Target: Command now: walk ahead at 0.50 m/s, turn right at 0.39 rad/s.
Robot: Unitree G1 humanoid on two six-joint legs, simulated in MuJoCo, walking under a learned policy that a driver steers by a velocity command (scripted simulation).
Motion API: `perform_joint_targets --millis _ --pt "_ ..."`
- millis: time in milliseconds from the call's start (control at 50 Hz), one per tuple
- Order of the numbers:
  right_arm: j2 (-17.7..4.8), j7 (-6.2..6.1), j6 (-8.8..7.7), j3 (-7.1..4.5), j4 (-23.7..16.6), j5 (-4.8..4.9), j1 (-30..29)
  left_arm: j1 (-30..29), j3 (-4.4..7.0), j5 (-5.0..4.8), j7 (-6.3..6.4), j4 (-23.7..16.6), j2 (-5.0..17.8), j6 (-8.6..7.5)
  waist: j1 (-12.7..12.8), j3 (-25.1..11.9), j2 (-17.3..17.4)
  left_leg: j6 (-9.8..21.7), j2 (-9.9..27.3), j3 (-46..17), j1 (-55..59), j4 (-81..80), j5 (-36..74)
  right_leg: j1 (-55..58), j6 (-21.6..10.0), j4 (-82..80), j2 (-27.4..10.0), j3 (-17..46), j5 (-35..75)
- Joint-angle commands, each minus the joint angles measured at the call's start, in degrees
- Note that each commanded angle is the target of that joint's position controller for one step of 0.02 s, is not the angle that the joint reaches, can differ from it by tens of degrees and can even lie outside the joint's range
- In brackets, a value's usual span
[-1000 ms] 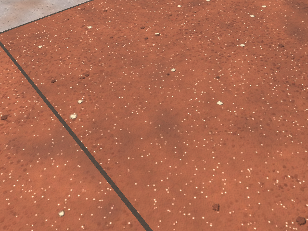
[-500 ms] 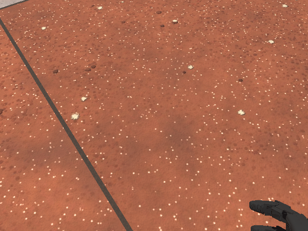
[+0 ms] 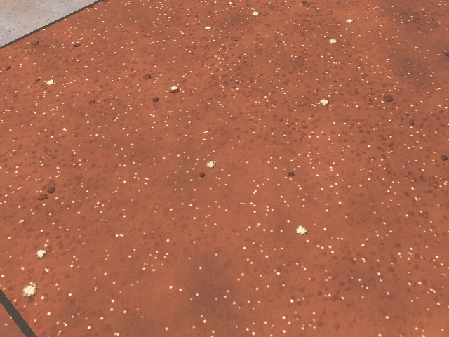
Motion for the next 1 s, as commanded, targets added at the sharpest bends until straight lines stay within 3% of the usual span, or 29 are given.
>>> perform_joint_targets --millis 20,40,60,80,100,120,140,160,180,240,300,360,460,500,520,540,560,580,600,620,640,660,720,780,880,940,980,1000 --pt "-10.1 -0.66 1.06 -2.05 -3.1 -0.1 -2.1 4.7 2.88 0.11 -0.89 -3.3 8.1 -0.7 7.0 -2.8 5.7 6.6 16.1 -0.5 -0.7 15.6 52.1 10.7 -3.5 -1.3 4.5 -3.9 -4.7" --pt "-9.1 -1.05 1.4 -1.52 -4.3 -0.63 -1.8 14.5 4.85 -0.01 -0.5 -0.8 11.8 -0.45 10.7 -8.3 3.7 4.5 13.3 1.7 -8.0 29.6 50.7 25.2 -5.6 -1.8 5.0 -1.2 -3.4" --pt "-4.0 -0.55 0.3 0.34 -6.9 -1.43 2.6 21.8 6.83 0.43 0.06 -0.2 18.9 -0.18 9.9 -16.4 -8.1 0.4 5.8 2.6 -32.2 53.3 28.9 48.5 -14.8 -3.6 -9.2 25.3 -10.0" --pt "-2.2 0.32 -2.12 1.34 -7.0 -1.36 2.2 22.2 5.87 0.16 0.02 -0.4 16.9 -0.32 8.9 -21.6 -11.8 -0.2 -1.9 -7.6 -45.6 64.8 -10.3 57.2 -19.4 -15.4 -16.4 49.0 -15.0" --pt "-7.3 1.16 -4.01 -0.07 -8.6 0.87 -2.9 20.8 4.6 0.63 0.16 -0.7 12.9 -0.51 10.0 -16.8 -9.0 1.8 2.1 -13.1 -51.8 68.1 -8.2 54.7 -15.9 -16.3 -14.6 43.2 -15.4" --pt "-8.1 1.25 -4.94 -0.08 -9.9 1.72 -6.8 16.8 4.03 0.81 0.37 -1.9 10.9 -0.66 9.0 -10.8 -5.0 2.9 4.7 -12.4 -52.3 65.6 -3.3 47.0 -13.9 -16.4 -12.5 34.7 -10.5" --pt "-7.9 0.87 -5.08 -0.33 -10.0 0.82 -8.5 12.7 3.54 1.05 0.29 -3.0 9.5 -0.7 6.8 -6.6 0.7 3.0 6.8 -11.8 -49.6 60.5 0.3 37.9 -12.8 -17.4 -10.2 28.4 -4.4" --pt "-8.3 0.44 -4.45 -0.96 -9.9 -0.01 -8.2 10.0 3.04 1.51 0.35 -4.1 8.1 -0.84 4.4 -5.1 0.9 2.7 8.7 -12.1 -44.9 55.7 2.4 31.3 -11.8 -18.6 -8.6 24.3 0.7" --pt "-7.8 0.35 -3.54 -1.15 -10.1 -0.35 -7.7 8.7 2.85 1.68 0.4 -4.8 7.6 -0.8 3.1 -4.4 0.3 2.1 9.2 -12.2 -41.7 53.2 3.0 27.4 -11.8 -19.9 -7.2 22.7 2.7" --pt "-5.7 -0.12 -1.83 -1.15 -11.7 -1.37 -9.5 10.9 3.51 0.86 1.41 -4.7 10.1 -0.99 2.5 -2.3 -0.4 -0.9 8.3 -10.6 -41.0 44.7 7.8 22.1 -12.5 -21.9 -5.4 18.3 7.2" --pt "-4.7 -0.22 -1.75 -0.93 -14.3 -1.4 -17.0 14.1 3.88 0.46 2.64 -4.2 11.2 -0.59 4.7 -0.4 -1.1 -2.5 6.2 -10.3 -41.5 31.0 18.7 20.8 -10.5 -22.0 -3.0 15.8 4.2" --pt "-3.7 0.32 -2.19 -0.48 -16.4 -0.74 -22.6 16.3 3.99 0.33 3.02 -3.7 11.3 -0.18 6.8 0.4 -3.0 -2.3 3.6 -9.6 -37.2 20.5 26.7 19.4 -8.1 -21.4 -1.6 15.5 -1.1" --pt "-6.6 1.35 -3.29 -1.07 -18.9 -0.08 -25.5 18.5 4.15 -0.04 3.54 -3.0 10.9 0.7 7.1 0.3 -3.8 -1.1 2.8 -12.0 -35.2 14.0 23.0 26.8 -7.1 -15.1 -4.6 22.3 -2.6" --pt "-8.0 1.55 -4.0 -1.62 -18.4 0.08 -22.3 17.5 4.3 0.26 3.83 -3.6 11.1 1.27 5.1 -0.7 -5.4 0.3 2.4 -11.4 -30.7 12.8 17.9 28.5 -6.4 -11.2 -5.0 24.7 0.6" --pt "-9.2 1.32 -4.31 -2.34 -17.1 -0.2 -17.2 16.6 3.89 0.36 3.78 -4.3 10.0 1.46 2.5 -3.3 -5.4 1.7 2.2 -10.4 -23.3 10.6 17.8 27.7 -5.2 -6.7 -2.7 24.1 3.8" --pt "-11.6 0.98 -4.57 -3.19 -16.0 -1.14 -9.2 15.4 2.86 0.85 3.45 -5.6 7.4 1.34 -1.3 -10.1 -3.2 4.9 8.0 -14.8 -9.6 12.7 17.4 22.6 -3.3 5.0 0.6 21.0 2.7" --pt "-16.4 0.45 -4.1 -4.49 -15.2 -1.96 -0.6 20.7 1.83 0.55 3.37 -6.9 4.0 0.87 -1.3 -19.3 8.7 11.9 20.9 -33.1 12.1 12.6 13.1 5.6 1.0 24.2 8.2 13.3 -12.8" --pt "-15.3 0.95 -3.24 -4.39 -13.6 -0.66 1.1 24.9 1.38 -0.65 3.36 -7.7 5.1 0.44 0.4 -21.9 21.9 16.6 27.8 -52.1 18.0 7.1 1.4 -8.0 2.2 36.3 8.1 11.2 -33.7" --pt "-9.7 0.97 -2.91 -3.0 -15.2 -0.09 -2.2 21.8 2.66 -1.15 3.41 -6.8 10.8 0.63 -0.6 -13.8 13.2 14.1 25.6 -46.7 11.1 5.5 -5.2 -12.1 2.5 41.3 4.3 12.6 -29.9" --pt "-7.4 0.82 -2.36 -2.3 -16.0 -0.27 -5.2 16.8 3.06 -0.66 3.42 -7.6 12.0 1.04 -0.7 -7.7 7.7 11.4 23.0 -37.2 3.1 4.7 -2.6 -11.8 2.7 41.4 2.0 10.3 -25.0" --pt "-6.4 0.88 -2.03 -1.85 -15.9 -0.65 -8.0 14.3 3.12 -0.07 3.37 -8.4 11.1 1.24 0.5 -3.2 5.4 10.5 20.4 -30.9 -4.6 2.7 3.3 -10.0 2.9 38.9 0.3 9.2 -21.4" --pt "-5.4 0.84 -1.97 -1.46 -15.7 -1.01 -9.4 13.4 3.32 0.26 3.16 -8.9 10.2 1.53 1.8 -1.1 6.4 9.8 18.5 -26.3 -9.1 1.0 7.4 -8.1 2.8 36.3 -1.5 9.1 -19.0" --pt "-6.5 0.93 -2.58 -1.94 -14.5 -0.93 -9.5 13.7 2.74 -0.24 2.59 -10.2 6.7 2.45 3.1 0.0 7.5 10.7 16.9 -17.6 -13.9 -3.0 14.7 -5.8 3.2 33.2 -3.4 7.3 -15.4" --pt "-8.4 0.78 -2.81 -2.63 -13.6 -0.83 -8.8 11.0 2.53 0.07 2.46 -12.2 6.3 2.61 3.1 0.2 5.7 11.5 17.4 -11.8 -12.3 -4.1 22.5 -8.5 4.0 27.3 -3.9 7.3 -9.0" --pt "-9.7 0.85 -1.89 -2.56 -12.0 -0.16 -5.4 2.6 1.27 0.32 0.9 -14.7 3.9 1.49 0.0 2.0 4.4 9.9 15.0 -3.6 -11.2 -4.2 25.6 -3.8 3.0 9.6 -1.6 3.1 2.7" --pt "-11.4 1.03 -0.9 -2.79 -10.3 0.83 -1.9 -2.5 0.98 0.1 -0.01 -16.9 4.1 1.22 -1.3 4.0 4.6 9.9 17.2 -3.6 -6.5 -3.3 26.2 -3.8 1.9 3.6 -0.4 1.1 0.1" --pt "-12.3 0.99 -0.05 -2.98 -9.3 1.36 -0.8 -3.6 1.24 0.18 -0.43 -18.0 5.2 1.11 -0.4 4.2 5.6 9.3 18.9 -3.7 -2.6 -0.8 31.7 -3.0 0.4 0.9 0.7 0.1 -4.9" --pt "-13.0 0.86 0.31 -3.09 -9.1 1.5 -1.1 -2.4 1.68 0.37 -0.51 -18.0 6.2 1.09 1.1 3.0 6.6 8.7 19.1 -3.1 -1.5 2.3 40.0 0.3 -0.6 -0.3 2.0 -0.9 -7.4"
